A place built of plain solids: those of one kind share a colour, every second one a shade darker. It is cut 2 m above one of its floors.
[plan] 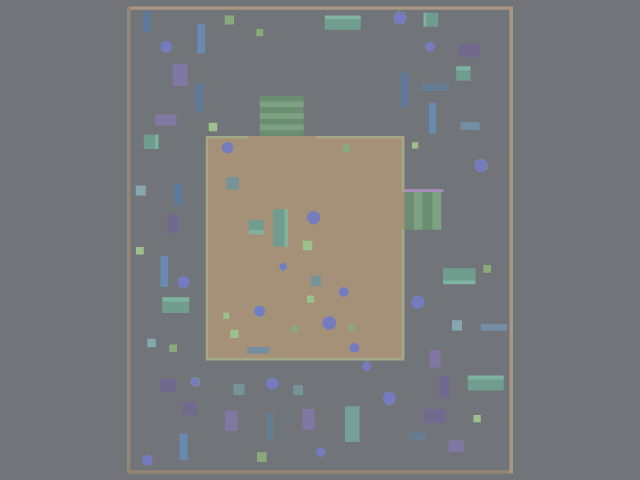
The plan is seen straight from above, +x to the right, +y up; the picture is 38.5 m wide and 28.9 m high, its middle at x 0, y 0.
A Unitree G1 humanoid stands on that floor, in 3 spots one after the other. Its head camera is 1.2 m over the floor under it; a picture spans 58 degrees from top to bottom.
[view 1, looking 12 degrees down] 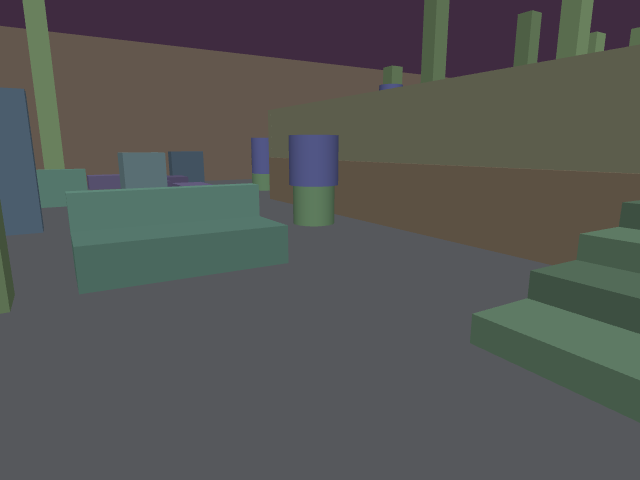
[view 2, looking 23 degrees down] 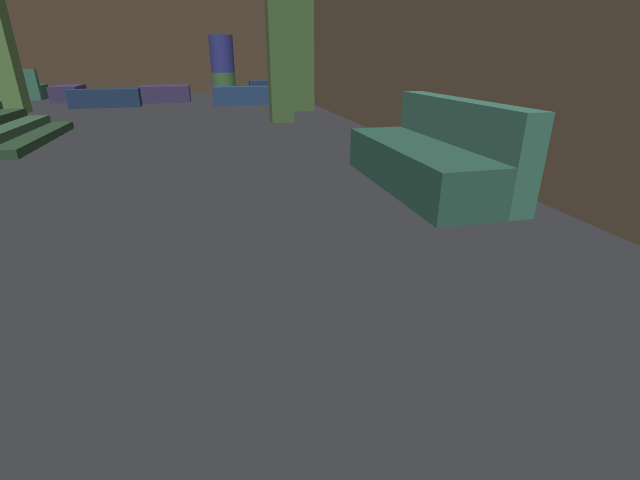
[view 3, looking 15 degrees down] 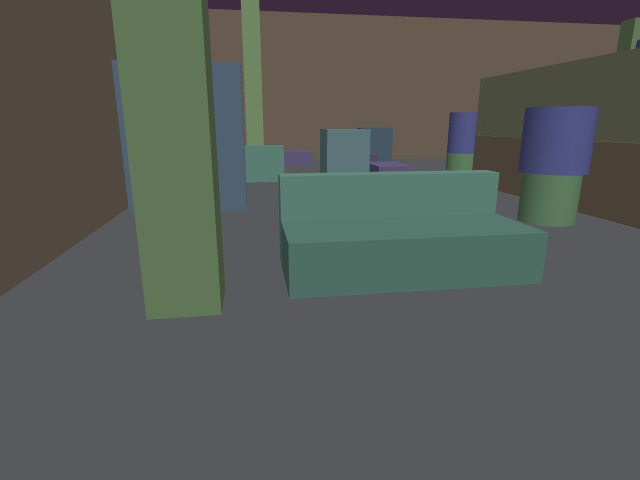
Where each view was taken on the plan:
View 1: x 9.41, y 2.30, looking -121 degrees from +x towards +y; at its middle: ground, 5.77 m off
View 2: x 5.21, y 11.07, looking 166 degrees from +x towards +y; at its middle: ground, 3.07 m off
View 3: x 9.60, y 1.16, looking -99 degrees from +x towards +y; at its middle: seat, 3.06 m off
